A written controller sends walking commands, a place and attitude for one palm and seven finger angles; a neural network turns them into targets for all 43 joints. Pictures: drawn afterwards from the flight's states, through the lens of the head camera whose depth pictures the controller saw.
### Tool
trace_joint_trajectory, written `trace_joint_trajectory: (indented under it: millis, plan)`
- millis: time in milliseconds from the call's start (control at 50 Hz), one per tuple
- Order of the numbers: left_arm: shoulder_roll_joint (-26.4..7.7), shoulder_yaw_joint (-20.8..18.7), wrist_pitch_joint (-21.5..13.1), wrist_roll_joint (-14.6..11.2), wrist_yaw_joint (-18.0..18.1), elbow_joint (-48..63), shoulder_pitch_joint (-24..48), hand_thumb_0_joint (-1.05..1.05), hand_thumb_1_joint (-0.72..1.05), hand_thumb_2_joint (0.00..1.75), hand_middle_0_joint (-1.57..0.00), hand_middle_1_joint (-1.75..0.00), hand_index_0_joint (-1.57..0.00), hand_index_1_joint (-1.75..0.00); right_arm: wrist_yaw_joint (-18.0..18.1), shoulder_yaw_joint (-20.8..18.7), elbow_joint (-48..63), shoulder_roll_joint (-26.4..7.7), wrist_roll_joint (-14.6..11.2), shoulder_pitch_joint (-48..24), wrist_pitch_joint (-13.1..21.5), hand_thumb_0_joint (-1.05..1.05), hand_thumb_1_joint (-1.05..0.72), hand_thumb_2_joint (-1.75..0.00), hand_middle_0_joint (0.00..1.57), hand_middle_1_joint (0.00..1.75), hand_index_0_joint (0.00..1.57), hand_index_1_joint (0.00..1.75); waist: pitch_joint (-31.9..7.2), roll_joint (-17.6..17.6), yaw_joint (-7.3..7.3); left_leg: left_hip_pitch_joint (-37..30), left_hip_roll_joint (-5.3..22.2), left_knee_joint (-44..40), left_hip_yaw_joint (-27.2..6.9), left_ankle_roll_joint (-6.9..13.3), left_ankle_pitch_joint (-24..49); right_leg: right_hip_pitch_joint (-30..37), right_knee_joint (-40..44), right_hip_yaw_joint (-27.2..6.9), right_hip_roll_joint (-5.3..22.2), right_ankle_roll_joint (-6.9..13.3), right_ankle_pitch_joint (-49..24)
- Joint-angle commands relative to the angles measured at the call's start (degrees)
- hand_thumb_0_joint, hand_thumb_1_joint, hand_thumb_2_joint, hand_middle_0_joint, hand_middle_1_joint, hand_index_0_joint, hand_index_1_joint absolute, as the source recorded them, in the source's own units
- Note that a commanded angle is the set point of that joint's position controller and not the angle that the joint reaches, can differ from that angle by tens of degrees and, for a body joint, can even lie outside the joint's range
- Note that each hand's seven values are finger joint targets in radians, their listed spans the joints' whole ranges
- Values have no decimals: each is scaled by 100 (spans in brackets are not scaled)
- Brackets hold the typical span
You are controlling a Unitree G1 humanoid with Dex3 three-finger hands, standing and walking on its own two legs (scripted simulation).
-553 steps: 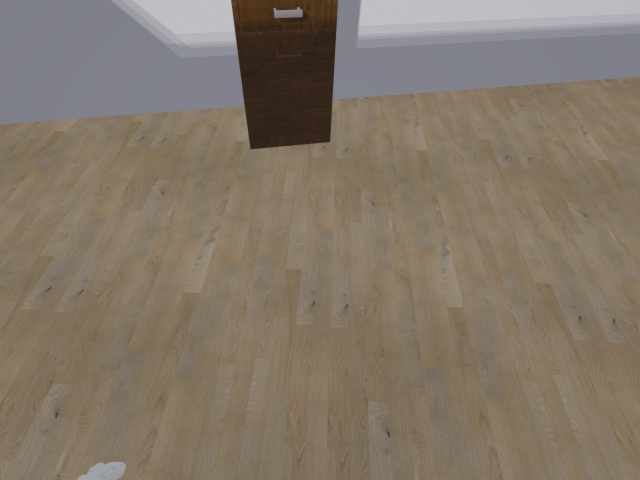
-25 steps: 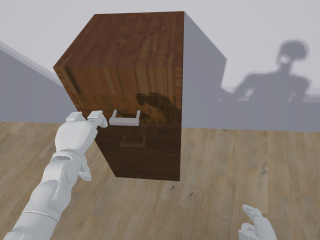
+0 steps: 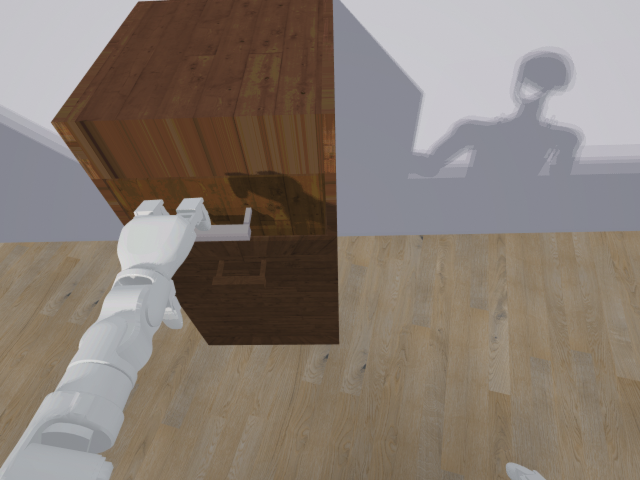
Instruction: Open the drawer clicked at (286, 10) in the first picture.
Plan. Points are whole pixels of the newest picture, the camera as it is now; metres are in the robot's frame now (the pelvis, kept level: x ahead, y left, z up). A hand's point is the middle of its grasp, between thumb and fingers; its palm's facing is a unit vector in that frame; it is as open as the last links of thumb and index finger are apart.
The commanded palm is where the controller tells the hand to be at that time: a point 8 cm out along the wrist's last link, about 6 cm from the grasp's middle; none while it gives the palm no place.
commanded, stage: move the hooked fingers above the handle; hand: left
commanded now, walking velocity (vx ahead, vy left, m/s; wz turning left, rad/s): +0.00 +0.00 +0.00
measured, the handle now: (221, 223) +0.55 +0.24 -0.08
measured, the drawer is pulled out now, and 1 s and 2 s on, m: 0.00 0.00 0.00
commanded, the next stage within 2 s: lower the fingers behind the handle in 1.58 s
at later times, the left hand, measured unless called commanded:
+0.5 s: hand (196, 240) +0.45 +0.23 +0.00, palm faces -0.07 -0.01 -1.00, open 13.8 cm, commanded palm +0.44 +0.23 +0.05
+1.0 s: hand (215, 223) +0.51 +0.22 -0.04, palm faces -0.07 -0.02 -1.00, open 13.7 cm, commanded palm +0.50 +0.22 +0.02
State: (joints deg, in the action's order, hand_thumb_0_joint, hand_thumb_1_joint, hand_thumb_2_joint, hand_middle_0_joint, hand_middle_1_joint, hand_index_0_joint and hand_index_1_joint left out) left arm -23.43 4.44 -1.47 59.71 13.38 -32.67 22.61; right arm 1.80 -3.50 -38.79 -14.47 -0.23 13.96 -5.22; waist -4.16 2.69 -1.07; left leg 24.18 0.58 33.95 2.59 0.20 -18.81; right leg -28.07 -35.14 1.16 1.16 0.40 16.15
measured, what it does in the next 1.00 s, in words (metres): stands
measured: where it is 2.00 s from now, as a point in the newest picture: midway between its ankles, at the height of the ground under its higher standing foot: outside the picture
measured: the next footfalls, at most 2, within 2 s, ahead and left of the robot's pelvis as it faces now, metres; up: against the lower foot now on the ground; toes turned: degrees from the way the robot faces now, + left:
none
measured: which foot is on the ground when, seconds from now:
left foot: down 0.00-1.00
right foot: down 0.00-1.00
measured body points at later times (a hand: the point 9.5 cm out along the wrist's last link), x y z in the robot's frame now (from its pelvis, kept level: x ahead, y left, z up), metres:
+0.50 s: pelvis -0.01 +0.01 -0.02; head +0.09 +0.00 +0.42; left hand +0.45 +0.23 +0.05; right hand +0.04 -0.27 -0.15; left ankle -0.02 +0.12 -0.73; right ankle +0.01 -0.12 -0.73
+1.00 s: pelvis +0.00 +0.02 -0.04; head +0.13 +0.02 +0.39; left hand +0.51 +0.22 +0.02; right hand -0.03 -0.25 -0.16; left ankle -0.03 +0.12 -0.73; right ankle +0.01 -0.12 -0.73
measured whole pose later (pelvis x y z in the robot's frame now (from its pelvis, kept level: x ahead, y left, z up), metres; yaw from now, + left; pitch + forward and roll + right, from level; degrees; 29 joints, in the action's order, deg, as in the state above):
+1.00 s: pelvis +0.00 +0.02 -0.04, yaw -1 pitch +25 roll -2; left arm -28.2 0.6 -2.6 64.6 22.1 -67.5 52.9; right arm -0.6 -3.1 -42.5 -14.7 3.0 22.1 -5.1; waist -8.9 3.1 8.5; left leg 51.2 1.6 52.1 2.1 1.7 -25.9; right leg -52.9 -48.3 1.3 0.6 -1.0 20.3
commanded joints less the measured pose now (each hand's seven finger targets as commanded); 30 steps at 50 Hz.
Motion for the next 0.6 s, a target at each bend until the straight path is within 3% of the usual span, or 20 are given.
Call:
trace_joint_trajectory:
  millis: [0,60,100,220,280,320,360,440,520,540,580]
  plan:
    - [-1231,-522,-99,75,381,766,2397,0,-50,30,-30,-120,-30,-120,47,-250,654,-701,-16,-64,209,0,-90,-90,20,30,20,30,-1835,-195,91,-346,-288,-185,-6,181,1794,1119,191,-20,-211,195,-1645]
    - [-1232,-481,-195,130,478,339,2854,0,-50,30,-30,-120,-30,-120,55,-270,562,-722,-12,111,220,0,-90,-90,20,30,20,30,-1778,-248,215,-228,-286,-107,-35,194,1620,871,155,5,-225,194,-1445]
    - [-1275,-513,-248,174,560,90,3052,0,-50,30,-30,-120,-30,-120,58,-299,494,-734,11,252,224,0,-90,-90,20,30,20,30,-1989,-270,249,-208,-287,-21,-37,206,1662,837,100,-14,-231,188,-1507]
    - [-1601,-729,-276,262,727,-801,3563,0,-50,30,-30,-120,-30,-120,28,-314,373,-797,40,507,213,0,-90,-90,20,30,20,30,-2029,-292,365,226,-296,142,-42,216,1578,664,-27,-24,-243,184,-1505]
    - [-1407,-539,-282,290,757,-999,3716,0,-50,30,-30,-120,-30,-120,-12,-334,373,-785,64,668,212,0,-90,-90,20,30,20,30,-2282,-77,407,193,-282,259,-28,202,1708,523,-139,-17,-260,188,-1618]
    - [-1497,-620,-286,278,761,-1273,3838,0,-50,30,-30,-120,-30,-120,-18,-337,315,-829,72,764,206,0,-90,-90,20,30,20,30,-2200,-343,515,353,-270,335,-64,219,1671,439,-162,0,-280,176,-1589]
    - [-1571,-626,-327,312,784,-1326,4016,0,-50,30,-30,-120,-30,-120,-24,-344,316,-839,85,850,203,0,-90,-90,20,30,20,30,-2408,-210,519,398,-271,413,-53,226,1634,370,-236,-36,-276,167,-1580]
    - [-1669,-652,-341,370,891,-1620,4410,0,-50,30,-30,-120,-30,-120,-43,-346,225,-894,127,1035,198,0,-90,-90,20,30,20,30,-2399,-167,676,582,-248,577,-103,233,1580,35,-353,-11,-296,163,-1452]
    - [-1684,-661,-303,424,1021,-1799,4842,0,-50,30,-30,-120,-30,-120,-84,-367,124,-921,191,1199,202,0,-90,-90,20,30,20,30,-2716,-6,784,595,-226,784,-170,219,1766,-218,-548,29,-328,180,-1480]
    - [-1785,-692,-309,453,1055,-1724,5012,0,-50,30,-30,-120,-30,-120,-91,-375,98,-940,205,1290,205,0,-90,-90,20,30,20,30,-2957,91,808,509,-209,853,-188,220,1904,-247,-618,22,-327,171,-1576]
    - [-1624,-587,-219,471,1081,-1956,4989,0,-50,30,-30,-120,-30,-120,-125,-383,61,-936,221,1324,186,0,-90,-90,20,30,20,30,-2882,283,842,485,-182,943,-201,184,2014,-518,-681,64,-344,182,-1527]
